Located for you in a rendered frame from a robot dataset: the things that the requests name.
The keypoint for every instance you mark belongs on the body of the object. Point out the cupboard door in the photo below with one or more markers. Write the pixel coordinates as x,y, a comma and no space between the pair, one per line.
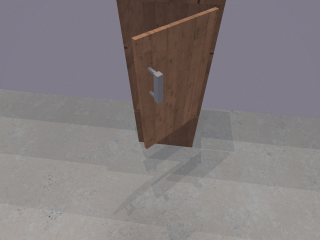
180,51

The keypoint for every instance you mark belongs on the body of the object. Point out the handle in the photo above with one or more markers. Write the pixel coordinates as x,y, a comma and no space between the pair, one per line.
157,85

